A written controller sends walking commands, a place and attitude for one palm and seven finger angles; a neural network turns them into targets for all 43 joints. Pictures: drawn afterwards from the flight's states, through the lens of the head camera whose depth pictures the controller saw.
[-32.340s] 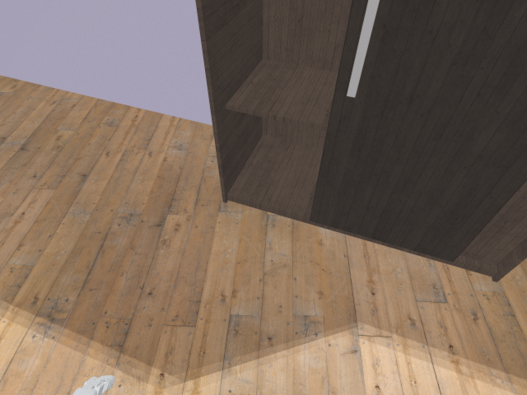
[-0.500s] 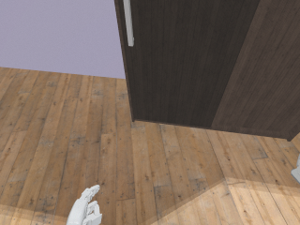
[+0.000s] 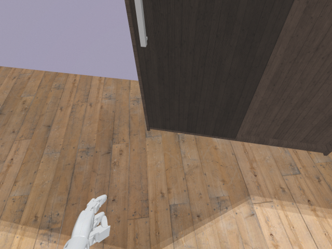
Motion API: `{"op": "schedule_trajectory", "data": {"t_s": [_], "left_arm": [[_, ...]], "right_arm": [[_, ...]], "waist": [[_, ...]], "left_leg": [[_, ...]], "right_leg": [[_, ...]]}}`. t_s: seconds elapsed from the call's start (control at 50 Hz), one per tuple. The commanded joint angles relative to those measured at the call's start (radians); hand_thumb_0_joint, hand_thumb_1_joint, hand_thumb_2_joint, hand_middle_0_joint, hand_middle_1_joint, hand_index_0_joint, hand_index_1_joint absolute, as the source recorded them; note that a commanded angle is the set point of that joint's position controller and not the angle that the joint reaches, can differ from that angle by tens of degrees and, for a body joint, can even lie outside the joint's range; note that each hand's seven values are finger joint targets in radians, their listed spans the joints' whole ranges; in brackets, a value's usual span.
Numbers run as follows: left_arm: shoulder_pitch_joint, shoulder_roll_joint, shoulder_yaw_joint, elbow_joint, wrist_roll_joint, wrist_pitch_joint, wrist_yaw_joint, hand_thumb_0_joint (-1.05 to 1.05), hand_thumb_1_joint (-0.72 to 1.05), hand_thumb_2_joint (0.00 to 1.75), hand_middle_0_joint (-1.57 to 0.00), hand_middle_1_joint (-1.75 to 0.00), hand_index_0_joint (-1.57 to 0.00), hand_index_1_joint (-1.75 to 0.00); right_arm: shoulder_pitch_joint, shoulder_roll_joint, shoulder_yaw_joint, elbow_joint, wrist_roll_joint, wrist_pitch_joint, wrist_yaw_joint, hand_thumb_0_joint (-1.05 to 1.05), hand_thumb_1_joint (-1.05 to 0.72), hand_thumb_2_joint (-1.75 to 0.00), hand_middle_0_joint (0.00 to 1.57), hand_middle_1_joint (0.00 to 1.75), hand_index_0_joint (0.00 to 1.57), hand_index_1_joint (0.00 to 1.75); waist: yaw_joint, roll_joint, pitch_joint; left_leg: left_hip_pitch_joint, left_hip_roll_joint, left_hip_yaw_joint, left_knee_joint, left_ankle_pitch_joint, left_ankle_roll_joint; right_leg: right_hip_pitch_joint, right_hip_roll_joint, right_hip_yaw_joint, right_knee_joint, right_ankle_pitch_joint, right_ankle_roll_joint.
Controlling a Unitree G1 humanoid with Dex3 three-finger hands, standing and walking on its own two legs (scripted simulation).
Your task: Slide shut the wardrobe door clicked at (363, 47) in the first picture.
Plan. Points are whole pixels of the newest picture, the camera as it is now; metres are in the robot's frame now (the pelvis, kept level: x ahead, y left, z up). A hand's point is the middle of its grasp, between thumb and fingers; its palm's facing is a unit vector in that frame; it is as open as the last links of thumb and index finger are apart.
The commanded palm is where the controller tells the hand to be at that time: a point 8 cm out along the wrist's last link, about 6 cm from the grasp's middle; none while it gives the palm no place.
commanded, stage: let the arm hang, fingers relaxed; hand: right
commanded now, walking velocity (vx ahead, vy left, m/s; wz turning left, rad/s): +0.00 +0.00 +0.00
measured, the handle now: (141, 14) +0.96 +0.15 +0.11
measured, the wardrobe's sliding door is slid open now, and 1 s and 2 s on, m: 0.00 0.00 0.00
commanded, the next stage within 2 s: look to check the result in 1.10 s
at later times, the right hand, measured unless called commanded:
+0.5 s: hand out of the picture -0.09 -0.18 -0.18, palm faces +0.04 +0.99 -0.16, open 7.2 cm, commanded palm none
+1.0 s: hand out of the picture -0.01 -0.17 -0.17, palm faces +0.01 +0.98 -0.19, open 7.4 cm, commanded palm none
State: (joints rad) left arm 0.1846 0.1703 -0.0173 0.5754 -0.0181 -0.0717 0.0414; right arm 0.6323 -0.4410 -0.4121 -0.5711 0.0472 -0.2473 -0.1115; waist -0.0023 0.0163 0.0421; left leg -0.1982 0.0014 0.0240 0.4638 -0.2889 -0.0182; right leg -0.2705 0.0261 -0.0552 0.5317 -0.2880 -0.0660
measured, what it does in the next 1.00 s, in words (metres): stands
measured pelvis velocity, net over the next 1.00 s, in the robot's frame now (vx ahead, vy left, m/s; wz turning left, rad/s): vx -0.04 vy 0.01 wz -0.01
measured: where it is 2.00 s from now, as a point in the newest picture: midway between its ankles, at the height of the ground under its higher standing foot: outside the picture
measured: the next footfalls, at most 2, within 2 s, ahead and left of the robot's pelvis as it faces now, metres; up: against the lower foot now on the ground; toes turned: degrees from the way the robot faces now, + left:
none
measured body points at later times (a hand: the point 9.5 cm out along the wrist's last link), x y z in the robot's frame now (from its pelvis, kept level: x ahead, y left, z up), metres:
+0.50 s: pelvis -0.05 +0.00 +0.00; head -0.03 -0.02 +0.45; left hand -0.03 +0.26 -0.14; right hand -0.09 -0.23 -0.16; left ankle -0.03 +0.13 -0.74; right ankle -0.01 -0.07 -0.74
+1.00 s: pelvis -0.04 +0.01 +0.01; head -0.03 +0.01 +0.46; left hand -0.02 +0.24 -0.15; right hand -0.01 -0.22 -0.15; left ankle -0.03 +0.13 -0.74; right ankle -0.01 -0.07 -0.74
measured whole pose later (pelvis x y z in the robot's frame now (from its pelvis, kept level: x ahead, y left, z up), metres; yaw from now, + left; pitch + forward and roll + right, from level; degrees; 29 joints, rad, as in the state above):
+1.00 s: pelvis -0.04 +0.01 +0.01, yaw -1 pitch -1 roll +1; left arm 0.23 0.18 0.01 1.12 0.02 0.00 0.02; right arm 0.20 -0.17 -0.01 1.13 -0.02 -0.01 -0.01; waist 0.01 -0.01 0.04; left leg -0.19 0.02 0.03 0.40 -0.20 -0.01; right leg -0.23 0.04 -0.05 0.40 -0.16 -0.07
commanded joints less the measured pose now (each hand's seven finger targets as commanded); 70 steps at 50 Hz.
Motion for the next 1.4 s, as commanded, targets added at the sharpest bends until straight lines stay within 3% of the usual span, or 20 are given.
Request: {"op": "schedule_trajectory", "data": {"t_s": [0.0, 0.02, 0.04, 0.06, 0.08, 0.12, 0.16, 0.22, 0.24, 0.3, 0.36, 0.4, 0.48, 0.64, 0.8, 1.08, 1.24, 1.38], "left_arm": [[-0.014, 0.284, 0.106, 0.08, -0.003, -0.048, -0.064, 0.0, 0.9, 0.9, -0.2, -0.3, -0.2, -0.3], [-0.009, 0.267, 0.096, 0.067, 0.0, -0.028, -0.06, 0.0, 0.9, 0.9, -0.2, -0.3, -0.2, -0.3], [-0.018, 0.247, 0.087, 0.081, 0.006, -0.019, -0.057, 0.0, 0.9, 0.9, -0.2, -0.3, -0.2, -0.3], [-0.027, 0.248, 0.077, 0.078, 0.013, -0.007, -0.054, 0.0, 0.9, 0.9, -0.2, -0.3, -0.2, -0.3], [-0.03, 0.251, 0.068, 0.082, 0.021, 0.002, -0.052, 0.0, 0.9, 0.9, -0.2, -0.3, -0.2, -0.3], [-0.042, 0.272, 0.065, 0.107, 0.034, 0.011, -0.046, 0.0, 0.9, 0.9, -0.2, -0.3, -0.2, -0.3], [-0.04, 0.254, 0.055, 0.144, 0.039, 0.027, -0.043, 0.0, 0.9, 0.9, -0.2, -0.3, -0.2, -0.3], [-0.047, 0.223, 0.034, 0.206, 0.044, 0.049, -0.04, 0.0, 0.9, 0.9, -0.2, -0.3, -0.2, -0.3], [-0.042, 0.213, 0.029, 0.223, 0.043, 0.054, -0.04, 0.0, 0.9, 0.9, -0.2, -0.3, -0.2, -0.3], [-0.014, 0.184, 0.026, 0.284, 0.041, 0.069, -0.034, 0.0, 0.9, 0.9, -0.2, -0.3, -0.2, -0.3], [0.022, 0.171, 0.035, 0.329, 0.042, 0.078, -0.025, 0.0, 0.9, 0.9, -0.2, -0.3, -0.2, -0.3], [0.042, 0.171, 0.04, 0.357, 0.04, 0.078, -0.021, 0.0, 0.9, 0.9, -0.2, -0.3, -0.2, -0.3], [0.084, 0.171, 0.047, 0.405, 0.037, 0.076, -0.014, 0.0, 0.9, 0.9, -0.2, -0.3, -0.2, -0.3], [0.115, 0.158, 0.05, 0.473, 0.036, 0.073, -0.011, 0.0, 0.9, 0.9, -0.2, -0.3, -0.2, -0.3], [0.099, 0.136, 0.049, 0.5, 0.041, 0.071, -0.014, 0.0, 0.9, 0.9, -0.2, -0.3, -0.2, -0.3], [0.042, 0.156, 0.045, 0.517, 0.037, 0.047, -0.012, 0.0, 0.9, 0.9, -0.2, -0.3, -0.2, -0.3], [0.004, 0.202, 0.047, 0.519, 0.034, 0.048, -0.012, 0.0, 0.9, 0.9, -0.2, -0.3, -0.2, -0.3], [-0.032, 0.231, 0.049, 0.519, 0.034, 0.045, -0.011, 0.0, 0.9, 0.9, -0.2, -0.3, -0.2, -0.3]], "right_arm": [[-0.147, 0.005, 0.26, 0.671, -0.069, 0.182, 0.109, 0.0, -0.9, -0.9, 0.2, 0.3, 0.2, 0.3], [-0.15, 0.032, 0.273, 0.672, -0.068, 0.209, 0.11, 0.0, -0.9, -0.9, 0.2, 0.3, 0.2, 0.3], [-0.19, 0.039, 0.294, 0.722, -0.074, 0.211, 0.111, 0.0, -0.9, -0.9, 0.2, 0.3, 0.2, 0.3], [-0.232, 0.039, 0.309, 0.774, -0.072, 0.214, 0.115, 0.0, -0.9, -0.9, 0.2, 0.3, 0.2, 0.3], [-0.269, 0.029, 0.317, 0.827, -0.073, 0.219, 0.116, 0.0, -0.9, -0.9, 0.2, 0.3, 0.2, 0.3], [-0.333, 0.011, 0.324, 0.949, -0.075, 0.223, 0.114, 0.0, -0.9, -0.9, 0.2, 0.3, 0.2, 0.3], [-0.367, 0.025, 0.342, 1.078, -0.068, 0.235, 0.107, 0.0, -0.9, -0.9, 0.2, 0.3, 0.2, 0.3], [-0.37, 0.055, 0.368, 1.248, -0.063, 0.251, 0.099, 0.0, -0.9, -0.9, 0.2, 0.3, 0.2, 0.3], [-0.356, 0.054, 0.374, 1.293, -0.065, 0.252, 0.098, 0.0, -0.9, -0.9, 0.2, 0.3, 0.2, 0.3], [-0.335, 0.083, 0.383, 1.418, -0.062, 0.251, 0.102, 0.0, -0.9, -0.9, 0.2, 0.3, 0.2, 0.3], [-0.313, 0.106, 0.379, 1.502, -0.065, 0.247, 0.1, 0.0, -0.9, -0.9, 0.2, 0.3, 0.2, 0.3], [-0.31, 0.108, 0.38, 1.545, -0.064, 0.243, 0.102, 0.0, -0.9, -0.9, 0.2, 0.3, 0.2, 0.3], [-0.319, 0.12, 0.383, 1.611, -0.064, 0.238, 0.1, 0.0, -0.9, -0.9, 0.2, 0.3, 0.2, 0.3], [-0.309, 0.134, 0.385, 1.682, -0.065, 0.235, 0.09, 0.0, -0.9, -0.9, 0.2, 0.3, 0.2, 0.3], [-0.332, 0.144, 0.382, 1.694, -0.067, 0.239, 0.088, 0.0, -0.9, -0.9, 0.2, 0.3, 0.2, 0.3], [-0.413, 0.114, 0.375, 1.684, -0.061, 0.216, 0.088, 0.0, -0.9, -0.9, 0.2, 0.3, 0.2, 0.3], [-0.441, 0.079, 0.375, 1.683, -0.061, 0.212, 0.09, 0.0, -0.9, -0.9, 0.2, 0.3, 0.2, 0.3], [-0.469, 0.051, 0.371, 1.684, -0.06, 0.211, 0.093, 0.0, -0.9, -0.9, 0.2, 0.3, 0.2, 0.3]], "waist": [[0.027, -0.05, -0.225], [0.025, -0.059, -0.193], [0.015, 0.011, -0.213], [0.014, 0.044, -0.189], [0.014, 0.096, -0.159], [0.009, 0.182, -0.132], [0.007, 0.129, -0.099], [-0.004, -0.055, -0.037], [-0.007, -0.087, -0.029], [0.002, -0.145, 0.021], [0.004, -0.175, -0.002], [0.006, -0.153, -0.01], [0.014, -0.054, 0.005], [0.008, 0.016, 0.022], [0.002, -0.009, 0.056], [0.009, -0.043, -0.033], [0.012, -0.011, -0.033], [0.013, -0.021, -0.049]], "left_leg": [[-0.047, 0.163, -0.088, 0.086, 0.474, 0.063], [-0.084, 0.149, -0.064, 0.078, 0.327, 0.05], [-0.08, 0.139, -0.058, 0.085, 0.279, 0.044], [-0.075, 0.139, -0.056, 0.064, 0.227, 0.041], [-0.057, 0.13, -0.061, 0.055, 0.21, 0.04], [-0.009, 0.119, -0.074, 0.058, 0.275, 0.043], [-0.008, 0.117, -0.088, 0.044, 0.24, 0.047], [-0.002, 0.088, -0.087, -0.014, 0.058, 0.032], [0.014, 0.085, -0.09, -0.037, 0.041, 0.031], [-0.011, 0.085, -0.1, -0.097, -0.048, 0.045], [-0.004, 0.084, -0.092, -0.134, -0.073, 0.053], [-0.008, 0.083, -0.092, -0.144, -0.074, 0.055], [-0.032, 0.086, -0.092, -0.161, -0.084, 0.057], [-0.037, 0.083, -0.087, -0.152, -0.057, 0.052], [-0.036, 0.079, -0.083, -0.139, -0.055, 0.045], [0.027, 0.111, -0.09, -0.15, 0.138, 0.049], [0.039, 0.116, -0.096, -0.176, 0.158, 0.051], [0.062, 0.119, -0.098, -0.181, 0.209, 0.051]], "right_leg": [[0.082, -0.146, 0.119, 0.079, 0.572, 0.069], [0.07, -0.149, 0.117, 0.061, 0.463, 0.059], [0.042, -0.158, 0.133, 0.054, 0.402, 0.039], [0.003, -0.16, 0.155, 0.016, 0.309, 0.022], [-0.023, -0.153, 0.18, -0.02, 0.272, 0.011], [-0.039, -0.142, 0.204, -0.047, 0.334, 0.002], [-0.022, -0.127, 0.199, -0.086, 0.327, 0.007], [-0.029, -0.125, 0.205, -0.181, 0.174, 0.005], [-0.038, -0.121, 0.203, -0.19, 0.126, 0.006], [-0.056, -0.099, 0.196, -0.237, -0.101, 0.018], [-0.039, -0.102, 0.197, -0.241, -0.17, 0.016], [-0.028, -0.104, 0.2, -0.24, -0.167, 0.015], [-0.003, -0.116, 0.204, -0.24, -0.134, 0.011], [0.004, -0.131, 0.206, -0.257, -0.1, 0.004], [-0.032, -0.133, 0.215, -0.295, -0.138, 0.007], [0.096, -0.131, 0.168, -0.228, 0.202, 0.02], [0.131, -0.137, 0.161, -0.225, 0.229, 0.024], [0.161, -0.145, 0.162, -0.233, 0.276, 0.023]]}}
